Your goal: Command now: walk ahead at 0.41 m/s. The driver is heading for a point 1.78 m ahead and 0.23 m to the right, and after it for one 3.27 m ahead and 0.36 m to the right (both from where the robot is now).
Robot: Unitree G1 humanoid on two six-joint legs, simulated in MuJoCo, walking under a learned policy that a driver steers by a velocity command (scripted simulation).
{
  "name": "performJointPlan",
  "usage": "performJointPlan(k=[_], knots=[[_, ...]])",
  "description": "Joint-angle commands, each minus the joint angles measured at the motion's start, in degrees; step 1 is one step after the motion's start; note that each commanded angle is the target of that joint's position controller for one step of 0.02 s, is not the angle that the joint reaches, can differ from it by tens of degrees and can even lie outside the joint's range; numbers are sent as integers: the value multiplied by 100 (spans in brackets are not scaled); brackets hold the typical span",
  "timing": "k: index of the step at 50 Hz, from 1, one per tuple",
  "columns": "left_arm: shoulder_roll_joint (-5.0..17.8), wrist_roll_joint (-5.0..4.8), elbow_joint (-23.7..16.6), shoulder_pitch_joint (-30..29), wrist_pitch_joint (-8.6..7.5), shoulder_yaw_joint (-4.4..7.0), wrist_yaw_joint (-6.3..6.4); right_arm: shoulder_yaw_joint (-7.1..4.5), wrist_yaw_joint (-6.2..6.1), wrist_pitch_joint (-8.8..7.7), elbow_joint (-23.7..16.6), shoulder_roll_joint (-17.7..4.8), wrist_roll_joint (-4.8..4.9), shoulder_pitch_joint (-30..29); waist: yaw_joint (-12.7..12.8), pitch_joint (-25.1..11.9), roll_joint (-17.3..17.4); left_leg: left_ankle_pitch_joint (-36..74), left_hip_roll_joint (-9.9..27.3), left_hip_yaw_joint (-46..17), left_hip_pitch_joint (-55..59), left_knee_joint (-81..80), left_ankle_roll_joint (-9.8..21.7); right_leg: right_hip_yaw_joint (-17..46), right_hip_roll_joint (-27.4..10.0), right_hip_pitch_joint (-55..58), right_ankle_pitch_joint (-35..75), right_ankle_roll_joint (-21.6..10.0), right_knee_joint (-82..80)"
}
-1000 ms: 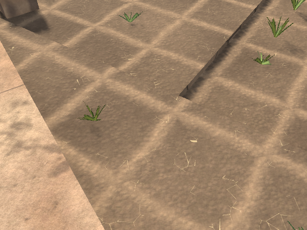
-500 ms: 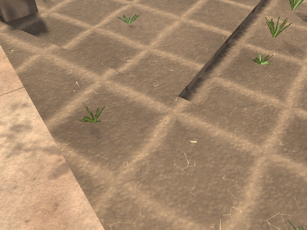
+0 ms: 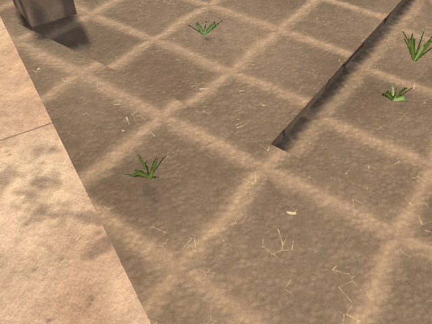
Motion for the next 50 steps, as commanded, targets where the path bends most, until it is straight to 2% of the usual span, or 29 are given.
performJointPlan(k=[1, 2, 3, 4, 5, 6, 7, 8, 11, 15, 18, 21, 25, 28, 30, 31, 32, 33, 34, 35, 36, 37, 38, 39, 41, 44, 45, 47, 50], knots=[[788, -17, -225, 48, -43, 166, -6, -14, 14, -63, -472, -134, -2, -487, -124, 920, -800, -49, -117, 288, 240, -870, 10, 886, -1186, -722, -72, -927, -389], [810, -44, -269, -45, -31, 179, -18, -39, 4, -79, -373, -148, 4, -168, -278, 852, -678, 281, -211, 374, 927, -1327, 21, 760, -1088, -982, 22, -860, -115], [766, -45, -325, -104, -40, 167, -36, -120, -33, -112, -154, -301, 12, 433, -486, 579, -394, 453, -318, 366, 1911, -1573, 43, 536, -861, -1304, 423, -746, 479], [661, -61, -406, -205, -81, 136, -50, -236, -93, -187, 60, -606, -24, 1248, -842, 119, 56, 243, 161, -246, 3098, -1761, 159, 116, -471, -1845, 522, -589, 1575], [247, -140, -676, -319, -109, 26, -75, -382, -150, -219, 156, -1246, -80, 2106, -1130, -485, 1229, -835, 1591, -2224, 4316, -2436, 640, -482, 38, -3131, -850, -254, 3251], [618, -23, -783, -617, -78, 135, -92, -428, -158, -179, 318, -1299, 38, 2224, -1083, -217, 894, -1217, 1944, -3154, 3677, -2806, 1134, -159, -16, -3601, -961, -295, 4176], [698, -15, -881, -848, -91, 174, -150, -341, -125, -200, 167, -998, 45, 1635, -753, 345, 549, -1219, 1871, -2950, 3082, -2953, 1212, 7, -327, -3832, -582, -371, 4512], [581, -4, -912, -983, -118, 156, -198, -271, -82, -239, 89, -717, 40, 1286, -599, 692, 343, -783, 1742, -2587, 2557, -3109, 1172, 69, -509, -3799, -329, -380, 4453], [547, 77, -900, -1012, -28, 204, -269, -123, -138, -358, 145, -272, 9, 1348, -316, 762, 256, 953, 1408, -1700, 2216, -3256, 980, -81, -607, -3535, 35, -263, 4277], [497, 65, -1241, -1702, 98, 231, -297, -86, -213, -484, 452, -280, 96, 1742, -143, 748, 282, 2675, 1155, -1034, 2425, -3114, 858, -160, -574, -3966, 863, -109, 3696], [436, 21, -1503, -2344, 85, 179, -316, -25, -242, -458, 467, -172, 94, 1745, -183, 750, 353, 2788, 833, -618, 2087, -2937, 756, -324, -434, -3629, 1960, -115, 2833], [468, 1, -1678, -2764, 84, 134, -353, -16, -288, -450, 538, -179, 93, 1993, -308, 811, 323, 2609, 854, -520, 1960, -2719, 699, -306, -441, -3297, 2947, -291, 2213], [524, -29, -1981, -3500, 81, 117, -363, -18, -370, -386, 654, -202, -3, 2431, -653, 1194, 119, 2271, 1000, -653, 2458, -2291, 734, -384, -484, -3554, 3027, -397, 1449], [554, -31, -2032, -3656, 13, 116, -381, -54, -420, -304, 732, -290, -106, 2778, -903, 1290, -26, 2896, 987, -688, 2909, -1659, 651, -562, -339, -3284, 2653, -435, 864], [693, 43, -1670, -2678, -106, 189, -298, -75, -423, -264, 770, -389, -125, 2839, -610, 836, -1, 4569, 810, -653, 3069, -306, 532, -777, 2, -2248, 2290, -540, 676], [766, 98, -1254, -1617, -194, 243, -234, -76, -439, -234, 779, -426, -34, 2753, -150, 406, 28, 4602, 565, -496, 2692, 1006, 433, -878, 3, -1077, 2783, -585, 419], [1111, 195, -906, -613, -285, 340, -206, -45, -430, -255, 751, -268, 99, 2699, 216, -62, -118, 2900, 179, -306, 1386, 2618, 299, -539, -627, 599, 4983, -669, 744], [1372, 211, -828, 67, -247, 389, -239, -17, -473, -276, 851, 256, 472, 3468, 130, -1564, -1412, -2744, -584, 72, -637, 5414, -51, 768, -2449, 3351, 9457, -1398, 2690], [1377, -82, -970, 236, -166, 387, -309, -87, -500, -307, 693, -294, 735, 3215, 596, -2710, -812, -2574, -545, -645, -1664, 5960, -99, 1830, -2998, 4161, 9127, -2174, 2484], [1158, -48, -1081, -251, -51, 339, -219, -117, -495, -282, 525, -384, 585, 2448, 513, -2200, -360, -1988, -154, -595, -1972, 5822, -136, 1687, -2742, 3356, 7200, -2148, 1877], [751, -27, -1114, -868, -38, 199, -104, -95, -422, -280, 353, -287, 347, 1749, 331, -1096, -35, -1357, 37, -486, -2003, 5020, -165, 1273, -2331, 1969, 6166, -1808, 1333], [638, -20, -1041, -1069, -53, 138, -6, -93, -334, -202, 215, -126, 169, 1430, 83, -582, -54, -1158, 125, -443, -1932, 4712, -200, 1054, -2123, 1085, 5595, -1674, 1020], [580, -62, -948, -943, -90, 85, 38, -99, -265, -51, 241, -34, -83, 1497, -74, -264, 42, -1003, 201, -419, -1316, 4532, -164, 861, -2025, 83, 5726, -1566, 820], [567, -76, -871, -934, -116, 50, 37, -80, -217, 89, 290, 157, -149, 1779, -314, -207, -16, -1040, 196, -358, -935, 4438, -151, 718, -1978, -551, 5723, -1557, 682], [668, -51, -845, -1084, -230, 46, -35, -58, -184, 179, 237, 311, -97, 1755, -544, -3, -8, -430, 234, -400, -696, 3639, -143, 334, -1707, -1286, 5359, -1407, 374], [496, -84, -828, -1419, -244, -51, -85, -1, -133, 118, 115, 303, -1, 1403, -744, 257, -496, 1105, 222, -70, 86, 1139, -135, -612, -813, -1904, 4921, -921, 229], [471, -98, -776, -1316, -231, -69, -91, 30, -129, 90, 76, 313, 40, 1114, -574, 240, -729, 1486, 95, 87, 353, 613, -127, -652, -725, -1840, 4758, -867, 211], [532, -130, -638, -995, -189, -75, -92, 61, -168, 94, 83, 237, 96, 965, -454, 95, -743, 1698, 70, 62, 626, 218, -116, -490, -900, -1469, 4609, -874, 297], [544, -93, -522, -807, -58, -78, -65, 45, -235, 61, 98, 47, 56, 853, -422, 318, -502, 1324, 89, -39, 921, -335, -43, -178, -1125, -1338, 3581, -867, 593]])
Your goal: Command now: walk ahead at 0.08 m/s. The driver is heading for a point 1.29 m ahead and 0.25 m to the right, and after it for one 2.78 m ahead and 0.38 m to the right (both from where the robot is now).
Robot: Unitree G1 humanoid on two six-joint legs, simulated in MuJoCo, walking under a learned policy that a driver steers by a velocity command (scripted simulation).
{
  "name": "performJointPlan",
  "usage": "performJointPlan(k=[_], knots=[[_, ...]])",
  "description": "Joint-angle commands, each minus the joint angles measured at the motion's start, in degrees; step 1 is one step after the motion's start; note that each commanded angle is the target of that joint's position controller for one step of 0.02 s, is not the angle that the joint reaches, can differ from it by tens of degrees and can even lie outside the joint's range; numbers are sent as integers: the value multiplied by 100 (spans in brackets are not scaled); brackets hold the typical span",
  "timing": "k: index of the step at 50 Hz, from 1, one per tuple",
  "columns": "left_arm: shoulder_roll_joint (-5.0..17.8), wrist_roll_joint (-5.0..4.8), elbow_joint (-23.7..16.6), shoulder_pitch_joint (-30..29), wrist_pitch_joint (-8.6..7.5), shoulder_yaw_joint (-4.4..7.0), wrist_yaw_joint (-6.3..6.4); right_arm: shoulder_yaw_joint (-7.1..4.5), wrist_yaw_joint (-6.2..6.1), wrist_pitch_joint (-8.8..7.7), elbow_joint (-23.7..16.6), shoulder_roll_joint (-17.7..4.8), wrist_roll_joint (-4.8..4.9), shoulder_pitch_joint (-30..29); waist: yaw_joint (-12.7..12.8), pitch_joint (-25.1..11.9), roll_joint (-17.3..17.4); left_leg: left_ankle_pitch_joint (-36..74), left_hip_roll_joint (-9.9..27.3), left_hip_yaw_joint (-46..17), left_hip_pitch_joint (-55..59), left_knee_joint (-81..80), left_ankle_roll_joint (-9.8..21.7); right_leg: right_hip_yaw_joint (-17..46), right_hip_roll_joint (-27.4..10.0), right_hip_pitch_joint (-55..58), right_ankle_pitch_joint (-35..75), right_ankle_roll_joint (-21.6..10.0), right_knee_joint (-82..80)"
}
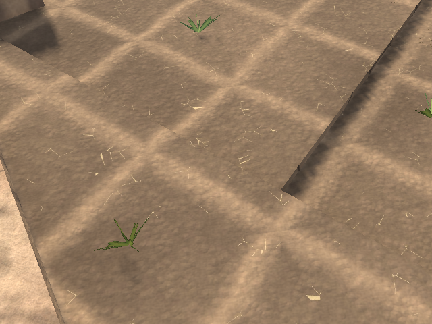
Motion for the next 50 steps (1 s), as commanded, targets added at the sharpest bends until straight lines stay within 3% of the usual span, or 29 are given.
performJointPlan(k=[1, 2, 3, 4, 5, 6, 8, 10, 12, 15, 22, 37, 39, 40, 42, 43, 44, 46, 48, 50], knots=[[588, 21, -202, -75, 53, 72, 52, -58, -57, -35, 166, -356, -37, 924, -426, -235, -623, 108, -111, 94, 1708, -806, 73, 777, -1480, -727, 2842, -448, 15], [543, 59, -158, 83, 84, 60, 73, -62, -69, -91, 214, -422, -78, 993, -421, -140, -404, 530, 49, -135, 2037, -1396, 87, 851, -1366, -820, 2038, -279, 210], [472, 132, -128, 465, 107, 50, 92, -104, -93, -169, 261, -699, -93, 1227, -295, -291, 55, 2279, 714, -732, 2563, -1483, 128, 756, -1118, -972, 857, -60, 542], [100, 64, 70, 1457, 174, -2, 117, -98, -102, -158, 251, -829, -40, 1225, 141, -647, 714, 3526, 1533, -1418, 2915, -1316, 631, 537, -711, -1062, -1117, 71, 845], [184, -10, 226, 1431, 317, 38, 183, -38, -105, -92, 229, -577, 43, 1118, -62, -711, 685, 2850, 1637, -1691, 2424, -1546, 1023, 384, -472, -789, -1438, 158, 1029], [345, -15, 163, 1136, 406, 90, 202, -14, -103, -50, 196, -510, 21, 929, -50, -501, 638, 1984, 1466, -1759, 1960, -1835, 1007, 426, -425, -644, -1271, 186, 1005], [292, 23, 101, 822, 482, 88, 152, 16, -119, 28, 153, -446, 5, 505, 100, -365, 560, 504, 1040, -1429, 1463, -2089, 604, 568, -512, -239, -655, 182, 430], [234, 64, 158, 715, 476, 59, 129, -3, -132, 59, 209, -419, 82, 548, 4, -111, 214, -329, 644, -1046, 1403, -2129, 284, 697, -665, -226, -336, 188, 115], [214, 54, 214, 661, 427, 47, 162, -26, -139, 45, 332, -416, 121, 738, -88, -134, -48, 155, 522, -889, 1721, -1940, 233, 778, -770, -228, -80, 187, -50], [252, 22, 248, 581, 377, 53, 217, -35, -124, 22, 466, -357, 100, 904, -164, -260, -150, 907, 478, -755, 2104, -1709, 272, 815, -837, -238, 56, 175, -165], [158, 35, 333, 546, 418, 26, 245, -17, -131, 87, 662, -272, 76, 1023, -192, 6, -236, 570, 393, -653, 1944, -1724, 224, 832, -908, -212, 100, 138, -251], [77, 14, 449, 563, 372, -63, 263, 50, -149, 138, 986, -121, 83, 1327, -239, 222, -265, 339, 327, -577, 2001, -1758, 118, 881, -1013, -252, 309, 109, -409], [107, 38, 491, 706, 370, -44, 246, 40, -134, 160, 1002, -112, 73, 1337, -192, 227, -338, -697, 126, -440, 1905, -1633, 133, 950, -967, -289, -788, 4, -574], [239, 41, 481, 763, 380, 11, 239, 11, -118, 171, 959, -153, 64, 1292, -156, 343, -507, -1341, -65, -252, 1665, -1335, 171, 1105, -1008, -347, -1568, -138, -659], [466, 3, 437, 940, 394, 102, 231, -22, -58, 152, 747, -134, 13, 959, 26, 892, -934, -2025, -409, 263, 620, -483, 173, 1877, -1554, -329, -2943, -547, -1181], [538, -3, 432, 996, 382, 137, 231, -8, -23, 115, 586, -53, -41, 728, 91, 1225, -1015, -1955, -329, 432, 125, -130, 169, 2217, -1924, -267, -3130, -739, -1398], [524, 19, 440, 1069, 351, 152, 228, -11, 11, 66, 442, -40, -69, 529, 143, 1409, -984, -1865, -155, 417, -206, 195, 183, 2421, -2152, -193, -2942, -886, -1492], [550, 102, 464, 1214, 261, 184, 213, -70, 67, -42, 215, -162, -67, 309, 164, 1434, -815, -1969, 23, 318, -859, 581, 207, 2450, -2266, 389, -2039, -1024, -1428], [589, 118, 460, 1258, 172, 206, 197, -124, 113, -148, 33, -227, -19, 160, 145, 1297, -694, -1941, 59, 327, -1015, 457, 209, 2176, -2191, 849, -906, -1000, -1223], [667, 115, 421, 1153, 112, 226, 179, -168, 147, -201, -74, -228, 50, 191, 22, 1065, -702, -1692, -72, 462, -463, 144, 238, 1815, -2069, 761, 147, -879, -956]])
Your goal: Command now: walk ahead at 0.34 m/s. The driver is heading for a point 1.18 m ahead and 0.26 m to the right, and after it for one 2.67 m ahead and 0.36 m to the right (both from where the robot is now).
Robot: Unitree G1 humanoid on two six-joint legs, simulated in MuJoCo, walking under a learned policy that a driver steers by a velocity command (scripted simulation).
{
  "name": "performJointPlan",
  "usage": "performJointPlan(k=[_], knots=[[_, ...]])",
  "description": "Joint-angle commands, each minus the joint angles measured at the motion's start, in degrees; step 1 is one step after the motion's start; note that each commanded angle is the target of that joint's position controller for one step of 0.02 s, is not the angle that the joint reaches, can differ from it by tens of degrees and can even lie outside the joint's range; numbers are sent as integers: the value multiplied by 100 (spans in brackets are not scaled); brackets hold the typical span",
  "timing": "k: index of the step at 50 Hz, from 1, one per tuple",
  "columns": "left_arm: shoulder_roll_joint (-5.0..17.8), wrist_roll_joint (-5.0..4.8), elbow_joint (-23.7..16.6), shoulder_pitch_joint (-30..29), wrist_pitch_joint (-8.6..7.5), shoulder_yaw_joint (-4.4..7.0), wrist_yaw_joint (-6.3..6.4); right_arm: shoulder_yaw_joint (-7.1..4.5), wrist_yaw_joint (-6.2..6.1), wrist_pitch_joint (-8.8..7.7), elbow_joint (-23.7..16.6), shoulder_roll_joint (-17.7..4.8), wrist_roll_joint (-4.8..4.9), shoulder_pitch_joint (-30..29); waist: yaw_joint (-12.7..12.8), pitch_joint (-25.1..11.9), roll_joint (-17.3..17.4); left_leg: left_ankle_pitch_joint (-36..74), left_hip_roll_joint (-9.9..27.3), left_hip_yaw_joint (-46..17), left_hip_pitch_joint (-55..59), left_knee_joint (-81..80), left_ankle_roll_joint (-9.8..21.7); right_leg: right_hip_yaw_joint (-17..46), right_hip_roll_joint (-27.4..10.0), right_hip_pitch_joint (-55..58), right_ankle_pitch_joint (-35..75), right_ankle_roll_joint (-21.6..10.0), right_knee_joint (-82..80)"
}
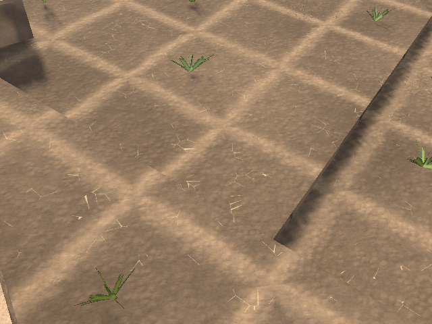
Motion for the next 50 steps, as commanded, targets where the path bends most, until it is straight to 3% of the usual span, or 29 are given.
performJointPlan(k=[1, 2, 3, 4, 5, 6, 7, 8, 10, 12, 14, 17, 20, 24, 27, 28, 29, 30, 31, 32, 33, 34, 35, 37, 40, 44, 47, 50], knots=[[706, -10, -108, 161, -116, 119, -16, -107, 57, -199, -559, -290, 88, -466, -211, 1219, -271, 314, -75, 153, -571, -463, 70, 1239, -1633, -716, 1620, -976, -721], [743, -63, -194, -150, -139, 115, -35, -134, 55, -208, -365, -217, 121, 181, -588, 979, -216, 681, -324, 321, 651, -924, 130, 844, -1387, -1333, 2350, -792, -244], [739, -68, -227, -242, -178, 106, -69, -244, 28, -218, -24, -352, 123, 1073, -926, 595, 21, 831, -521, 299, 1948, -1156, 199, 479, -1073, -1875, 3193, -621, 699], [608, -89, -367, -387, -223, 52, -119, -399, -42, -242, 178, -813, 24, 2060, -1347, 25, 729, 126, 423, -1032, 3114, -1759, 472, -66, -602, -2714, 2856, -349, 2375], [142, -163, -575, -109, -226, -27, -171, -507, -49, -211, 261, -1405, -37, 2669, -1284, -580, 2031, -842, 2095, -4110, 3634, -3093, 1217, -312, 350, -3803, -399, -128, 4619], [407, 4, -689, -611, -184, 42, -199, -399, -59, -121, 169, -1136, 30, 1933, -904, -60, 1058, -1510, 2096, -4411, 2880, -3385, 1159, 515, -41, -4189, -426, -286, 5241], [367, 11, -839, -923, -184, 47, -246, -342, -63, -109, -51, -1005, 22, 1227, -655, 471, 645, -1464, 2026, -3771, 2239, -3311, 1069, 517, -296, -4355, 93, -382, 5404], [339, -1, -868, -1045, -212, 51, -273, -273, -50, -148, -172, -848, 36, 822, -464, 644, 268, -729, 1789, -3130, 1767, -3402, 929, 547, -497, -4210, 585, -415, 5136], [244, 52, -779, -751, -133, 74, -297, -143, -69, -242, -183, -561, 56, 629, -120, 572, 343, 369, 1359, -2186, 1335, -3461, 673, 490, -644, -3691, 876, -326, 4645], [227, 25, -776, -702, -30, 95, -327, -98, -114, -322, -97, -562, 45, 879, -30, 497, 438, 1215, 1240, -1667, 1423, -3482, 640, 364, -580, -3694, 1025, -233, 4457], [284, -11, -910, -1118, 45, 118, -351, -89, -142, -370, -44, -653, 36, 1106, -57, 598, 489, 1629, 1219, -1248, 1558, -3599, 598, 325, -587, -4083, 1273, -175, 4228], [303, -26, -1245, -2008, 54, 114, -390, -38, -150, -412, -19, -584, 5, 1339, -220, 787, 555, 2365, 1136, -687, 1737, -3700, 506, 284, -510, -4582, 1739, -134, 3594], [209, -44, -1517, -2655, 21, 57, -424, -8, -168, -458, -69, -542, 19, 1339, -287, 811, 622, 3043, 1034, -109, 1732, -3660, 398, 3, -404, -4300, 2309, -155, 2513], [245, -29, -1798, -3153, 9, 55, -458, -40, -219, -492, -29, -694, 19, 1497, -367, 791, 638, 4141, 1238, 285, 2222, -3391, 350, -411, -231, -3843, 2310, -415, 1628], [463, 2, -1686, -2494, -12, 180, -404, -105, -279, -451, -93, -933, -13, 1276, 10, 248, 803, 6717, 1321, 607, 2767, -2050, 269, -698, 237, -2988, 1595, -783, 1519], [583, 8, -1527, -1924, -24, 255, -387, -138, -284, -403, -139, -1020, -32, 1192, 240, -90, 873, 7035, 1355, 652, 2766, -1164, 277, -725, 412, -2422, 1336, -921, 1433], [729, 43, -1303, -1216, -40, 344, -368, -169, -258, -359, -200, -1106, -4, 1109, 553, -470, 852, 6540, 1300, 712, 2440, -10, 223, -639, 518, -1503, 1392, -1062, 1005], [1142, 110, -1200, -627, -46, 503, -316, -174, -211, -354, -356, -1087, 30, 1027, 852, -827, 527, 4977, 1116, 760, 1406, 1646, 93, 402, -165, -430, 842, -1341, 625], [1693, 55, -1357, -711, 21, 651, -299, -109, -94, -388, -723, -500, 122, 1243, 375, -1459, -1028, -345, -209, 554, -944, 4134, -252, 3773, -1970, 1236, 908, -2245, 81], [1737, -51, -1365, -709, 108, 645, -309, -168, -41, -449, -991, -912, 135, 705, 484, -1645, -297, -321, -309, -661, -1834, 4665, -176, 4684, -2098, 1323, 632, -2490, -588], [1473, -66, -1374, -1068, 108, 573, -250, -161, -27, -522, -1177, -941, 123, 169, 360, -814, 9, 140, 77, -800, -2287, 4407, -113, 3866, -2018, 720, 728, -2239, -671], [1134, -70, -1353, -1272, 79, 488, -240, -160, -41, -573, -1180, -925, 115, 138, 106, -272, 481, 472, 324, -771, -2049, 3743, -104, 3248, -1811, -132, 1377, -1926, -793], [947, -58, -1371, -1464, 26, 425, -222, -169, -61, -519, -1214, -874, 38, 40, -124, -63, 652, 565, 486, -811, -1653, 3258, -161, 2773, -1480, -755, 1970, -1683, -823], [874, -118, -1395, -1506, -87, 365, -180, -154, -43, -271, -1215, -745, -127, 244, -411, -45, 497, 496, 567, -807, -1075, 2742, -325, 2170, -1085, -1407, 2687, -1529, -868], [1152, -172, -1391, -1173, -199, 405, -182, -152, -3, -55, -1429, -748, -144, -126, -406, 28, 266, 781, 572, -626, -1228, 2016, -552, 1854, -831, -1577, 3149, -1461, -959], [1157, -195, -1390, -618, -172, 384, -192, -147, 26, 8, -1805, -843, -114, -1136, -53, 180, 10, 1813, 544, -518, -1832, 896, -679, 1834, -715, -1133, 3327, -1078, -1043], [1065, -202, -1332, -303, -149, 317, -140, -101, 34, -4, -1924, -793, -73, -1438, 86, 147, -53, 2180, 348, -357, -1765, 302, -601, 1484, -617, -699, 5354, -694, -575], [1011, -153, -1291, -77, -83, 256, -64, -14, 33, -55, -2062, -710, -20, -1799, 278, 97, -186, 2364, 43, -182, -1436, -393, -477, 1317, -510, -440, 6084, -474, -239]])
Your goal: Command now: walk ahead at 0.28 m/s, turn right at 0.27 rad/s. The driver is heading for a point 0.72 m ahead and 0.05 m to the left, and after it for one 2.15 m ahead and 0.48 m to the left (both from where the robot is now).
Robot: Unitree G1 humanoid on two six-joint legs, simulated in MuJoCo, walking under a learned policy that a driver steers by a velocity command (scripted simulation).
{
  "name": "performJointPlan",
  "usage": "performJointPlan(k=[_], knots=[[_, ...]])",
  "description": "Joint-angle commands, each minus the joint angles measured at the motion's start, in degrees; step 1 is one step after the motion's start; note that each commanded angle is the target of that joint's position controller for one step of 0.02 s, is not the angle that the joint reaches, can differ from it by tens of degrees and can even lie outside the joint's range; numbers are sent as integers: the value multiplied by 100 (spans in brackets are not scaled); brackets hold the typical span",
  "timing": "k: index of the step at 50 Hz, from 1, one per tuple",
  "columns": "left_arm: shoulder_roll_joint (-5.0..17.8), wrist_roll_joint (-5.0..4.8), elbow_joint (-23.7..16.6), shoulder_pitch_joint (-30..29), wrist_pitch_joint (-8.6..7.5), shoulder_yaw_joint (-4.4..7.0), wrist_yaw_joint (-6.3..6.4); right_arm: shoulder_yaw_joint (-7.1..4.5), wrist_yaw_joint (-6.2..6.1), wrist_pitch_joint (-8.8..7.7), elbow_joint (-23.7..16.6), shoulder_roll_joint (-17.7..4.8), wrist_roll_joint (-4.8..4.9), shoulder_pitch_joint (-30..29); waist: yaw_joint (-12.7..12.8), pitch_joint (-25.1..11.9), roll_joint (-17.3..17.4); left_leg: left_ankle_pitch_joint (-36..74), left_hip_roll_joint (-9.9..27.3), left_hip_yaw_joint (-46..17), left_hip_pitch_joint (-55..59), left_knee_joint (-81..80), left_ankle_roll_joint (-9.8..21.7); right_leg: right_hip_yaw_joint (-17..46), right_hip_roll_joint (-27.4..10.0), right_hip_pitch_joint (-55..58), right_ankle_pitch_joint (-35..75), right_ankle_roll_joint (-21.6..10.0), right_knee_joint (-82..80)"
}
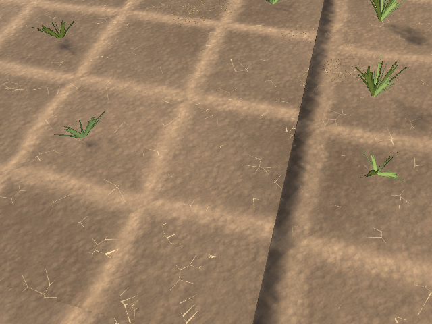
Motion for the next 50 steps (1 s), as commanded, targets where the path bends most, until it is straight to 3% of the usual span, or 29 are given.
performJointPlan(k=[1, 3, 5, 6, 7, 8, 9, 10, 11, 12, 13, 15, 19, 22, 25, 26, 27, 28, 29, 32, 36, 43, 44, 46, 48, 50], knots=[[661, 49, -78, 625, 39, 74, 83, 29, 2, -107, -459, -227, 61, -493, 134, -67, -727, 219, -525, 466, 417, -674, 118, 441, -1221, 190, 5142, 90, 398], [704, 109, -105, 531, 64, 61, 120, 25, -19, -180, -396, -349, 84, -274, 28, -134, -846, 107, -699, 441, 982, -1119, 258, 521, -1281, 292, 5345, 153, 698], [835, 100, -186, 229, 7, 76, 152, -43, -78, -272, -86, -617, 64, 684, -427, -421, -928, 46, -818, 335, 1923, -1467, 464, 648, -1367, 367, 5938, 278, 1412], [898, 35, -232, -1, -36, 80, 131, -66, -118, -363, 111, -696, 47, 1365, -838, -633, -769, 885, -590, 153, 2733, -2097, 582, 561, -1247, 197, 5512, 340, 2205], [704, -62, -426, -27, -84, 12, 113, -105, -167, -443, 216, -975, -47, 2030, -991, -1319, -213, 3441, 478, -693, 4135, -1669, 870, 433, -969, -621, 3284, 366, 3435], [167, -324, -239, 1245, 0, -39, 149, -168, -102, -366, 161, -1265, 5, 1924, -485, -2277, 1229, 6286, 2185, -2325, 5637, -1135, 2147, 11, -19, -1955, -2267, 692, 5406], [828, -82, -10, 1238, 80, 67, 176, -134, -47, -253, 99, -880, 196, 1895, -551, -2461, 316, 5378, 1997, -2638, 5122, -1511, 2238, 227, -97, -2127, -2139, 571, 5765], [812, 22, -50, 717, 126, 85, 147, -42, -53, -230, 61, -601, 210, 1413, -454, -1622, 36, 4319, 1678, -2120, 4292, -1913, 2065, 305, -260, -2236, -1696, 629, 5736], [693, 95, -141, 352, 171, 47, 112, 52, -72, -203, 10, -334, 162, 1007, -351, -1060, -121, 3460, 1354, -1676, 3601, -2251, 1811, 238, -444, -2244, -1437, 655, 5361], [602, 121, -167, 126, 254, 28, 64, 117, -108, -203, 51, -221, 141, 918, -294, -733, 0, 3031, 1105, -1284, 3110, -2511, 1603, 214, -603, -2098, -1267, 698, 4963], [478, 168, -125, 216, 366, -4, 23, 134, -131, -196, 133, -248, 138, 929, -180, -618, 213, 2625, 876, -993, 2628, -2689, 1422, 104, -646, -1699, -1114, 745, 4612], [283, 138, 1, 390, 522, -69, 17, 146, -121, -216, 230, -321, 79, 961, -58, -683, 347, 2192, 616, -648, 2236, -2791, 1267, -121, -588, -1185, -1049, 787, 4011], [315, 120, -15, -155, 675, -142, 62, 110, -112, -133, 343, -564, 53, 1081, -229, -612, 563, -385, 497, -780, 2137, -3144, 1159, -403, -685, -1130, -1021, 778, 2822], [393, 95, -25, -436, 679, -163, 7, 77, -125, 17, 390, -691, 84, 1044, -281, -422, 608, -2070, 502, -1028, 1944, -3442, 1053, -501, -705, -977, -711, 706, 2192], [306, 110, 138, -296, 579, -218, 14, 78, -165, 147, 479, -663, 150, 1068, -174, -203, 312, -2882, 445, -1067, 1491, -3438, 729, -493, -756, -333, -18, 477, 987], [371, 163, 116, -359, 511, -243, 26, 84, -164, 170, 515, -606, 154, 1141, -208, -55, 91, -2914, 368, -1039, 1385, -3328, 496, -108, -1022, -294, 54, 385, 508], [590, 189, 77, -425, 430, -230, 51, 95, -152, 182, 521, -503, 193, 1250, -354, -2, -274, -2493, 108, -809, 1456, -3031, 301, 545, -1504, -536, -424, 235, 120], [537, 67, 162, -672, 381, -269, 50, 122, -127, 200, 553, -338, 229, 1224, -541, 249, -830, -1633, -289, -331, 2170, -2799, 227, 767, -1634, -1592, -1058, 151, -203], [377, 45, 169, -839, 302, -329, 52, 145, -106, 197, 646, -294, 188, 1248, -619, 191, -919, -1025, -285, -308, 2921, -2534, 231, 784, -1633, -2040, -1243, 263, -495], [445, 17, 258, -913, 203, -328, 79, 129, -86, 155, 891, -455, 117, 1458, -697, 79, -717, -755, -153, -395, 3286, -2442, 311, 460, -1382, -1944, -762, 471, -452], [348, 24, 417, -650, 231, -354, 74, 187, -107, 118, 1076, -366, 137, 1338, -529, 98, -305, -874, -110, -463, 2814, -2597, 305, 299, -1310, -1383, -223, 375, -168], [335, 12, 582, -571, 222, -384, 97, 241, -175, 128, 1376, -308, 146, 1363, -467, 1, -193, -664, -86, -489, 2863, -2616, 303, 230, -1308, -1125, 153, 339, -94], [341, 19, 629, -475, 225, -383, 96, 248, -174, 135, 1425, -297, 141, 1414, -446, -120, -228, -1015, -159, -441, 2895, -2576, 311, 228, -1271, -1065, -289, 314, -151], [584, 29, 653, -356, 273, -280, 86, 200, -153, 168, 1426, -377, 111, 1421, -397, 16, -491, -2194, -496, -150, 2546, -2124, 389, 409, -1249, -1152, -1811, 113, -246], [728, 39, 673, -138, 317, -189, 68, 189, -93, 181, 1323, -281, 55, 1182, -256, 478, -777, -2425, -737, 154, 1768, -1485, 406, 1054, -1687, -1135, -2909, -183, -732], [849, 43, 666, -118, 296, -81, 67, 198, -31, 116, 1205, -142, -31, 1028, -217, 804, -987, -1888, -544, 308, 1282, -804, 408, 1601, -2295, -995, -2826, -491, -1095]])
Next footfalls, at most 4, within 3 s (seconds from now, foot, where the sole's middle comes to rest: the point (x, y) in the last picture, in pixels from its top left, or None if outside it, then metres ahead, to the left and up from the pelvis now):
0.12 left None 0.25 0.10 -0.78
0.52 right None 0.16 -0.09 -0.78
1.72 right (279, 274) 0.68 -0.10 -0.90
2.16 left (229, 202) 0.93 0.09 -0.84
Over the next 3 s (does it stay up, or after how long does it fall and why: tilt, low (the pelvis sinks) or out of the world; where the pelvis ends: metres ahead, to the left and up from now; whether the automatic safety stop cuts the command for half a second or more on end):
stays up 1.24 0.12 -0.06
